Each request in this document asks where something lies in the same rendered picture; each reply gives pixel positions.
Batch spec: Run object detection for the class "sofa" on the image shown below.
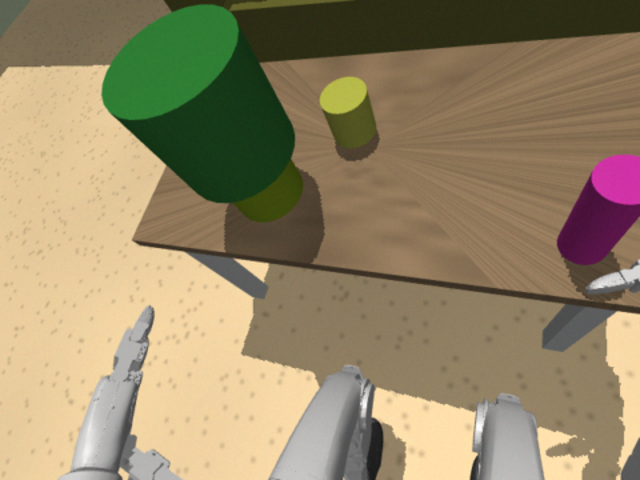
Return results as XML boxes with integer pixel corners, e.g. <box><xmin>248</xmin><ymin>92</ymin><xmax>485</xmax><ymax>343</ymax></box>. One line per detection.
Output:
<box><xmin>164</xmin><ymin>0</ymin><xmax>640</xmax><ymax>63</ymax></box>

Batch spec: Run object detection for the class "right robot hand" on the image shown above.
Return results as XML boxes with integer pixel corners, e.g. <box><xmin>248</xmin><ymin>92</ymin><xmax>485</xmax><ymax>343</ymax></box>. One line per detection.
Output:
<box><xmin>586</xmin><ymin>259</ymin><xmax>640</xmax><ymax>294</ymax></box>

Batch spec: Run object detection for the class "left robot foot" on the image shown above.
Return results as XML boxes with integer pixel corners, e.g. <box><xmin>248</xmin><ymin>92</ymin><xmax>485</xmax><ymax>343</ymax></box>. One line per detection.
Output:
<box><xmin>366</xmin><ymin>417</ymin><xmax>383</xmax><ymax>480</ymax></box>

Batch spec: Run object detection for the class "potted plant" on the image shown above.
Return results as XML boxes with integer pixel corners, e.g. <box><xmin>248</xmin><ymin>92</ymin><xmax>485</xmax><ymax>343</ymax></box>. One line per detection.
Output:
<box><xmin>102</xmin><ymin>4</ymin><xmax>303</xmax><ymax>222</ymax></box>

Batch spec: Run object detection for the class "coffee table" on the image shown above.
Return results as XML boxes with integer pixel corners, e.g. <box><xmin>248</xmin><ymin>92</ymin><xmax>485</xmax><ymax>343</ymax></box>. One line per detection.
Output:
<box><xmin>132</xmin><ymin>32</ymin><xmax>640</xmax><ymax>352</ymax></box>

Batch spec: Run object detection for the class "left robot hand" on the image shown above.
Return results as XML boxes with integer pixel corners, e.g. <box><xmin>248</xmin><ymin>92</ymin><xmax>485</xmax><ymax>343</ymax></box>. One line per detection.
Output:
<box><xmin>70</xmin><ymin>305</ymin><xmax>183</xmax><ymax>480</ymax></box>

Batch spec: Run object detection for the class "right robot arm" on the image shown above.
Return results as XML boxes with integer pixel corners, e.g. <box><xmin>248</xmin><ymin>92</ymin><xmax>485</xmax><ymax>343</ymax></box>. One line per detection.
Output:
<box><xmin>621</xmin><ymin>438</ymin><xmax>640</xmax><ymax>480</ymax></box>

